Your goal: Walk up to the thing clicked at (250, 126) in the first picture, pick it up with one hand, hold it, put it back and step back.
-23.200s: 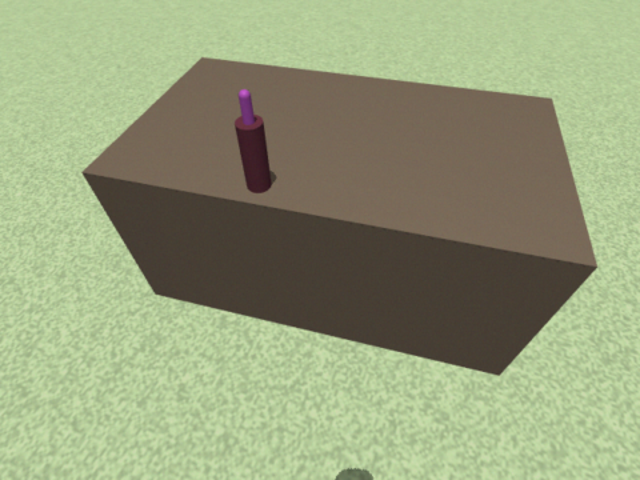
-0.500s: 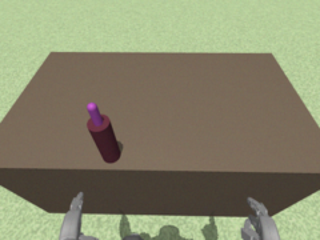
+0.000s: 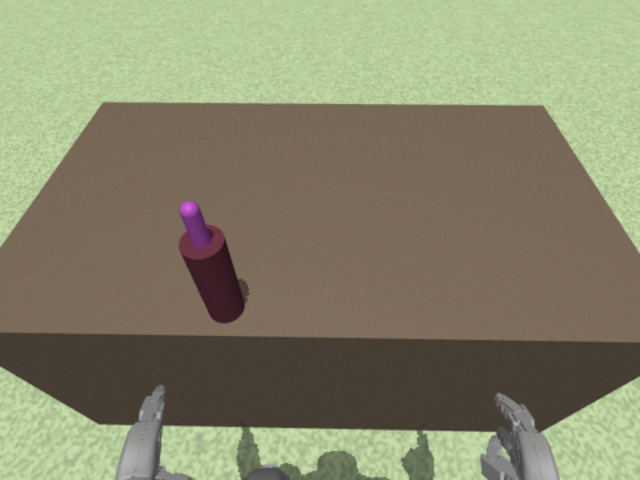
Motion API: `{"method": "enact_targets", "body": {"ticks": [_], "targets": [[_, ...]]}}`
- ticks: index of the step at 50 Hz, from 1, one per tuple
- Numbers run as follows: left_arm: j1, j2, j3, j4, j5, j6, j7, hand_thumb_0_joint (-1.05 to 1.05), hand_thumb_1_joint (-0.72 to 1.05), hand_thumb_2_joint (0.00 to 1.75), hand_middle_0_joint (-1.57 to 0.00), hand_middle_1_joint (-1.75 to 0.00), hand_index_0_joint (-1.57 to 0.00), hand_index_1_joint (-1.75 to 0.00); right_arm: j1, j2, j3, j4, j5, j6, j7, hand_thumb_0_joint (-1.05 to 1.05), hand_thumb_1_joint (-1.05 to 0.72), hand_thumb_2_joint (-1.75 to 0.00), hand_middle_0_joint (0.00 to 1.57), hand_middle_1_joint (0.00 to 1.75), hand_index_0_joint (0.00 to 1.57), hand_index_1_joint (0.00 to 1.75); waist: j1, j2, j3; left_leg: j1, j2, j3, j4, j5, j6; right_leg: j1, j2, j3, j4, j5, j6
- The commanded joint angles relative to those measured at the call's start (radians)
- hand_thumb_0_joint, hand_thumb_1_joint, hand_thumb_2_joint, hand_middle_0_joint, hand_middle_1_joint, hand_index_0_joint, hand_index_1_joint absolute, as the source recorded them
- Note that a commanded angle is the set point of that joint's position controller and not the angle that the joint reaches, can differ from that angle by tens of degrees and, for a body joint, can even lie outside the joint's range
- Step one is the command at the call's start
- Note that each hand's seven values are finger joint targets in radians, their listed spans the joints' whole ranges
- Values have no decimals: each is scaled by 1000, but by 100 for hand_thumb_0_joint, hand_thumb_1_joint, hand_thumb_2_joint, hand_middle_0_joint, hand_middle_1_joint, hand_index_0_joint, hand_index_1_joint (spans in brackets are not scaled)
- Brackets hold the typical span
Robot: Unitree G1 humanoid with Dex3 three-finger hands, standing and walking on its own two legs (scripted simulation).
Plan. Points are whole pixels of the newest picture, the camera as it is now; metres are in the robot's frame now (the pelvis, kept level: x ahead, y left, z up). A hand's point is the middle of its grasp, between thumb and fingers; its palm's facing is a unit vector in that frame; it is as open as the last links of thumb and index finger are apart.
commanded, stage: home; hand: left
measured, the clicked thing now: (210, 264) +0.41 +0.19 +0.00
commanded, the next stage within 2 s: stand in 0.62 s
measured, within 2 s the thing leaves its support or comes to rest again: neither
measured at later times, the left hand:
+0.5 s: hand out of the picture +0.14 +0.22 -0.11, palm faces -0.04 -0.94 -0.33, open 17.4 cm
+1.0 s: hand out of the picture +0.06 +0.26 -0.11, palm faces -0.02 -0.94 -0.33, open 13.5 cm
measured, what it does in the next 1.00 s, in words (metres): stands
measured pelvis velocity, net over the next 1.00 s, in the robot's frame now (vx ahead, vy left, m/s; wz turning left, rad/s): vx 0.00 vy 0.02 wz -0.01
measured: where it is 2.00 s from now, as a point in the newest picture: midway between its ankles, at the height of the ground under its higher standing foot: outside the picture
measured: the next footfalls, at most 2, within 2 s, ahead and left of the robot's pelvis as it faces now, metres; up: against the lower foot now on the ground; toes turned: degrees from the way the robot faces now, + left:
none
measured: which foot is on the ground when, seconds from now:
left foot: down 0.00-1.00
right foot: down 0.00-1.00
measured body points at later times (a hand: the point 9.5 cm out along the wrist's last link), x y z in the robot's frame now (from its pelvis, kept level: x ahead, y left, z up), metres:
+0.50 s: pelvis +0.00 +0.00 +0.01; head +0.03 +0.01 +0.46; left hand +0.14 +0.27 -0.09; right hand +0.13 -0.27 -0.10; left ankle +0.03 +0.12 -0.69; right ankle -0.02 -0.12 -0.69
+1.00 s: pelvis +0.00 +0.02 +0.05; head +0.00 +0.03 +0.50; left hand +0.06 +0.31 -0.09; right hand +0.07 -0.27 -0.08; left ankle +0.03 +0.12 -0.69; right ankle -0.02 -0.12 -0.69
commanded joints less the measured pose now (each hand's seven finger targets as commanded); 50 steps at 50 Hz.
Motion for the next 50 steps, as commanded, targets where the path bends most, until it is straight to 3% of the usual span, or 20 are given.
{"method": "enact_targets", "body": {"ticks": [1, 7, 15, 16, 17, 18, 20, 22, 24, 27, 30, 32, 34, 36, 38, 39, 41, 44, 46, 50], "targets": [[-21, 93, 43, -179, 11, -50, 9, 0, -58, 4, -5, -4, -5, -4, -63, -123, -57, -160, -4, -58, -18, 0, -90, -90, 20, 30, 20, 30, -5, 2, -104, 154, -20, 10, -146, 161, 12, -30, 29, -12, -145, 187, -12], [-22, 100, 46, -188, 10, -47, 8, 0, -59, 3, -5, -4, -5, -4, -58, -121, -55, -163, -3, -60, -20, 0, -90, -90, 20, 30, 20, 30, -10, -17, -117, 151, -22, 12, -131, 185, 16, -23, 28, -10, -146, 219, -7], [-25, 106, 52, -199, 8, -39, 8, 0, -58, 4, -5, -4, -5, -4, -66, -117, -49, -161, -4, -64, -25, 0, -90, -90, 20, 30, 20, 30, 0, -3, -86, 135, -24, 16, -138, 144, 16, -39, 25, -7, -155, 177, -7], [-153, 271, 96, 152, 104, -156, -43, 0, -55, 5, -5, -5, -5, -5, -100, -264, -97, 57, -113, 0, 35, 0, -90, -90, 20, 30, 20, 30, 28, -99, 19, 173, 20, -56, -147, 258, 65, 76, -65, 100, -167, 200, -85], [-136, 278, 106, 225, 114, -202, -68, 0, -55, 5, -5, -5, -5, -5, -74, -264, -107, 89, -124, 24, 72, 0, -90, -90, 20, 30, 20, 30, 26, -114, -33, 192, 18, -32, -130, 276, 93, 106, -85, 134, -158, 262, -108], [-127, 291, 95, 258, 106, -232, -83, 0, -53, 7, -5, -5, -5, -5, -89, -263, -111, 86, -114, 39, 92, 0, -90, -90, 20, 30, 20, 30, 23, -105, -35, 191, 5, -47, -129, 237, 104, 95, -88, 160, -184, 226, -119], [-168, 292, 80, 334, 84, -266, -103, 0, -52, 7, -5, -5, -5, -5, -94, -257, -106, 109, -83, 42, 126, 0, -90, -90, 20, 30, 20, 30, 20, -68, -30, 226, -2, -38, -156, 223, 96, 109, -106, 186, -204, 234, -116], [-201, 288, 78, 404, 60, -273, -115, 0, -57, 4, -5, -5, -5, -5, -93, -261, -109, 146, -66, 43, 148, 0, -90, -90, 20, 30, 20, 30, 28, -41, -43, 281, 5, -47, -192, 222, 95, 95, -88, 155, -199, 216, -99], [-206, 292, 73, 480, 59, -277, -117, 0, -55, 6, -5, -5, -5, -5, -114, -267, -115, 180, -64, 47, 159, 0, -90, -90, 20, 30, 20, 30, 36, -16, -34, 293, 19, -69, -224, 246, 99, 118, -74, 127, -209, 232, -81], [-231, 308, 73, 576, 57, -286, -116, 0, -57, 4, -5, -5, -5, -5, -114, -270, -113, 235, -64, 59, 163, 0, -90, -90, 20, 30, 20, 30, 29, -16, 7, 298, 20, -66, -259, 241, 97, 145, -81, 133, -249, 254, -75], [-238, 319, 72, 656, 50, -293, -111, 0, -55, 5, -5, -5, -5, -5, -112, -277, -111, 284, -57, 66, 160, 0, -90, -90, 20, 30, 20, 30, 27, -14, 4, 346, 30, -72, -282, 331, 95, 201, -89, 128, -270, 353, -71], [-253, 330, 71, 703, 48, -290, -108, 0, -57, 4, -5, -5, -5, -5, -114, -283, -109, 317, -54, 73, 159, 0, -90, -90, 20, 30, 20, 30, 22, -32, 24, 358, 29, -71, -318, 332, 86, 218, -92, 131, -304, 356, -68], [-239, 329, 66, 752, 42, -290, -106, 0, -56, 5, -5, -5, -5, -5, -105, -293, -108, 354, -50, 74, 155, 0, -90, -90, 20, 30, 20, 30, 27, -13, -7, 407, 43, -79, -324, 445, 85, 272, -98, 120, -311, 456, -63], [-247, 332, 63, 790, 35, -282, -103, 0, -54, 6, -5, -5, -5, -5, -107, -301, -104, 387, -49, 77, 151, 0, -90, -90, 20, 30, 20, 30, 26, 0, 14, 431, 53, -87, -382, 425, 79, 272, -90, 115, -340, 409, -54], [-239, 329, 55, 834, 33, -279, -102, 0, -38, 22, -20, -21, -20, -21, -113, -310, -99, 416, -48, 78, 149, 0, -90, -90, 20, 30, 20, 30, 30, 6, 11, 448, 63, -88, -405, 467, 75, 321, -98, 110, -367, 443, -48], [-254, 331, 53, 848, 32, -276, -101, 0, -30, 30, -20, -29, -20, -29, -121, -311, -96, 430, -46, 81, 148, 0, -90, -90, 20, 30, 20, 30, 29, 1, 42, 438, 61, -88, -442, 426, 69, 317, -93, 109, -392, 402, -43], [-262, 329, 48, 880, 30, -274, -103, 0, -14, 46, -20, -30, -20, -30, -133, -312, -92, 451, -45, 81, 146, 0, -90, -90, 20, 30, 20, 30, 30, -1, 48, 472, 66, -87, -482, 425, 64, 331, -96, 111, -428, 394, -36], [-285, 334, 43, 919, 33, -271, -107, 0, 10, 70, -20, -30, -20, -30, -154, -322, -90, 481, -39, 86, 147, 0, -90, -90, 20, 30, 20, 30, 27, -10, 105, 431, 66, -96, -555, 307, 55, 358, -97, 108, -499, 304, -31], [-288, 331, 39, 943, 33, -275, -108, 0, 26, 86, -20, -30, -20, -30, -157, -322, -88, 500, -37, 82, 148, 0, -90, -90, 20, 30, 20, 30, 25, -9, 92, 484, 69, -91, -561, 376, 51, 364, -104, 106, -513, 352, -27], [-302, 334, 37, 981, 33, -279, -111, 0, 58, 90, -20, -30, -20, -30, -167, -315, -86, 529, -34, 83, 152, 0, -90, -90, 20, 30, 20, 30, 23, -29, 106, 498, 65, -86, -599, 342, 44, 374, -114, 109, -559, 329, -22]]}}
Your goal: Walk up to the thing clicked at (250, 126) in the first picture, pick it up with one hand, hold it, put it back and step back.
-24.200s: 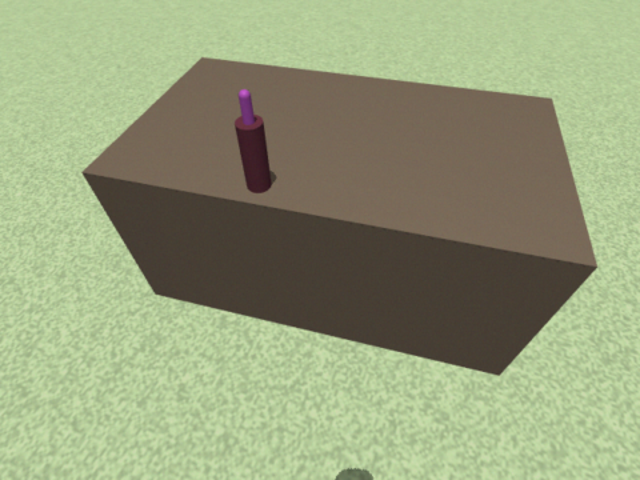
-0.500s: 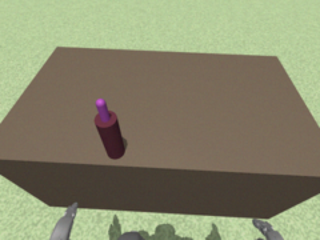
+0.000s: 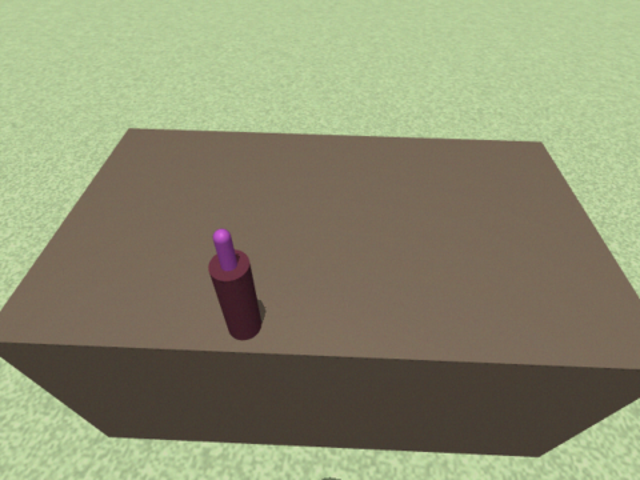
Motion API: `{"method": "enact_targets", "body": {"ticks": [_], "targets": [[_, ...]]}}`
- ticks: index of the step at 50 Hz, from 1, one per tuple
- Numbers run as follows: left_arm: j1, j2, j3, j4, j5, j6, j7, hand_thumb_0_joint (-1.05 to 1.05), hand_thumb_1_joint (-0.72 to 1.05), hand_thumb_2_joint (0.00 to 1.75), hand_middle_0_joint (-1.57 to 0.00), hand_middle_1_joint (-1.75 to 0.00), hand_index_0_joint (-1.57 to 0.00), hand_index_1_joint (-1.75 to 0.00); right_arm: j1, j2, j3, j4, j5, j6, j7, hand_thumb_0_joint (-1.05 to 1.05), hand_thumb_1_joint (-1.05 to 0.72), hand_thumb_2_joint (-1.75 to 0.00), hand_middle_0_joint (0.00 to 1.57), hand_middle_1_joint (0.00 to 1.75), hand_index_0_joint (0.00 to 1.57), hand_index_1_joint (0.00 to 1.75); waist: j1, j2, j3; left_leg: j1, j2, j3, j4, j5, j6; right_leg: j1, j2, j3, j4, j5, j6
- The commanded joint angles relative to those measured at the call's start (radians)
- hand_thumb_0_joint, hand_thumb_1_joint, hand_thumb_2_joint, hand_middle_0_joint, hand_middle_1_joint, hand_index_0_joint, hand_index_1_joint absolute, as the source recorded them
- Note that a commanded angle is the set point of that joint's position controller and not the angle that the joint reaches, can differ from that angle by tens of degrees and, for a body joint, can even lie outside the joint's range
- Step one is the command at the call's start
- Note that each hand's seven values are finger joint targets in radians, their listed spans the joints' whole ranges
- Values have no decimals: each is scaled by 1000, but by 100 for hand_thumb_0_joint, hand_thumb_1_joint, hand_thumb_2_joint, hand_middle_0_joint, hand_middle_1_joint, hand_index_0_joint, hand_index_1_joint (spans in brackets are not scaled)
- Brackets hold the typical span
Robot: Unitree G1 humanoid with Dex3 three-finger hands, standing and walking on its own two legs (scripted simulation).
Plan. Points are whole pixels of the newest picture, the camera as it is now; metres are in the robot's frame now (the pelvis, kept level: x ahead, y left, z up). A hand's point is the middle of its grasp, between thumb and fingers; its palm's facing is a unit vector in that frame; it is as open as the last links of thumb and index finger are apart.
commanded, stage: stand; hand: left
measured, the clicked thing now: (234, 285) +0.41 +0.18 -0.05
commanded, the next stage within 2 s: none
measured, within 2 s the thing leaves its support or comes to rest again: neither
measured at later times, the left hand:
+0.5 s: hand out of the picture +0.02 +0.24 -0.16, palm faces -0.03 -0.94 -0.34, open 7.4 cm
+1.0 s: hand out of the picture +0.07 +0.24 -0.16, palm faces -0.03 -0.95 -0.33, open 7.4 cm
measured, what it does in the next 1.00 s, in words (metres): stands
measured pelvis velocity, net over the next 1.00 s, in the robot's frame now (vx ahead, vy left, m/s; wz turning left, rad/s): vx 0.00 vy -0.01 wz -0.01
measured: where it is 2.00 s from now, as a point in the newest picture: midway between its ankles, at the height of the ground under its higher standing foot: outside the picture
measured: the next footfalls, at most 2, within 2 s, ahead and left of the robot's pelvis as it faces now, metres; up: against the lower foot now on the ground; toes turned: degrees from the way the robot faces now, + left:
none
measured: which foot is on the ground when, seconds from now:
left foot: down 0.00-1.00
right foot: down 0.00-1.00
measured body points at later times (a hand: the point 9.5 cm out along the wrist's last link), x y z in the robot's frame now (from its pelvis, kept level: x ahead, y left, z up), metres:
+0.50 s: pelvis -0.01 +0.00 +0.01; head -0.01 +0.00 +0.46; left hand +0.03 +0.29 -0.13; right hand +0.04 -0.30 -0.13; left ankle +0.03 +0.11 -0.74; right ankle -0.02 -0.14 -0.74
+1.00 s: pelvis +0.00 -0.01 +0.01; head +0.01 +0.00 +0.46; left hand +0.07 +0.29 -0.13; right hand +0.07 -0.31 -0.13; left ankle +0.03 +0.11 -0.74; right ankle -0.02 -0.14 -0.74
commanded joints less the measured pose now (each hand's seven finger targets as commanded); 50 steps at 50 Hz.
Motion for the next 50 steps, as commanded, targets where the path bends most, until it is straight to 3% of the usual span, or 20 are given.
{"method": "enact_targets", "body": {"ticks": [1, 4, 7, 10, 14, 17, 23, 26, 27, 29, 44, 50], "targets": [[-47, 200, 37, -27, 1, -26, 7, 0, 66, 90, -20, -30, -20, -30, -39, -221, -50, -35, 5, -23, -16, 0, -90, -90, 20, 30, 20, 30, -10, 15, -21, 47, 113, -131, -150, 103, 11, -31, -74, 78, -123, 94, -51], [-56, 199, 37, -13, 3, -26, 5, 0, 90, 90, -20, -30, -20, -30, -57, -223, -52, -22, 4, -21, -15, 0, -90, -90, 20, 30, 20, 30, -9, 16, -18, 59, 115, -133, -171, 59, 10, -44, -76, 78, -141, 78, -48], [-65, 200, 38, 0, 3, -25, 4, 0, 90, 90, -20, -30, -20, -30, -60, -225, -53, -11, 4, -21, -13, 0, -90, -90, 20, 30, 20, 30, -10, 25, -20, 46, 117, -133, -191, 20, 8, -33, -77, 79, -147, 64, -46], [-48, 196, 36, 18, 2, -21, 0, 0, 90, 90, -20, -30, -20, -30, -71, -228, -52, -5, 5, -16, -12, 0, -90, -90, 20, 30, 20, 30, -5, 43, 22, 9, 119, -149, -229, -89, 7, -59, -66, 72, -152, 10, -42], [-63, 206, 39, 19, 5, -25, 0, 0, 90, 90, -20, -30, -20, -30, -66, -225, -52, -5, 7, -16, -10, 0, -90, -90, 20, 30, 20, 30, -12, 14, -5, 21, 118, -141, -214, -45, 7, -50, -78, 83, -161, 23, -46], [-56, 205, 37, 28, 5, -23, -2, 0, 90, 90, -20, -30, -20, -30, -63, -234, -51, -2, 6, -12, -9, 0, -90, -90, 20, 30, 20, 30, -16, 33, 13, 6, 118, -146, -221, -111, 6, -71, -72, 81, -168, -24, -43], [-59, 211, 38, 32, 0, -26, -1, 0, 90, 90, -20, -30, -20, -30, -61, -235, -48, 2, 10, -14, -9, 0, -90, -90, 20, 30, 20, 30, -16, 19, -26, 41, 122, -135, -199, -24, 8, -45, -86, 92, -166, 36, -51], [-59, 207, 33, 33, -2, -31, -1, 0, 90, 90, -20, -30, -20, -30, -56, -233, -43, 4, 12, -14, -7, 0, -90, -90, 20, 30, 20, 30, -19, -11, -21, 61, 121, -124, -177, 68, 10, -48, -93, 99, -179, 70, -49], [-61, 209, 34, 33, -3, -30, -1, 0, 90, 90, -20, -30, -20, -30, -45, -236, -43, 8, 12, -13, -7, 0, -90, -90, 20, 30, 20, 30, -24, -2, -27, 55, 118, -121, -177, 45, 10, -44, -90, 97, -180, 63, -49], [-55, 213, 36, 34, -2, -31, -1, 0, 90, 90, -20, -30, -20, -30, -62, -239, -43, 5, 12, -15, -9, 0, -90, -90, 20, 30, 20, 30, -17, 6, -47, 88, 126, -122, -165, 101, 13, -35, -97, 99, -174, 118, -49], [-80, 208, 41, 32, -7, -23, -4, 0, 90, 90, -20, -30, -20, -30, -69, -242, -34, 14, 13, -17, -12, 0, -90, -90, 20, 30, 20, 30, -20, 15, -29, 73, 130, -113, -180, 125, -1, -15, -90, 90, -179, 126, -44], [-88, 211, 43, 24, -9, -24, -4, 0, 90, 90, -20, -30, -20, -30, -76, -244, -33, 13, 15, -23, -14, 0, -90, -90, 20, 30, 20, 30, -17, 20, -69, 99, 137, -106, -164, 237, -1, 21, -96, 88, -167, 224, -42]]}}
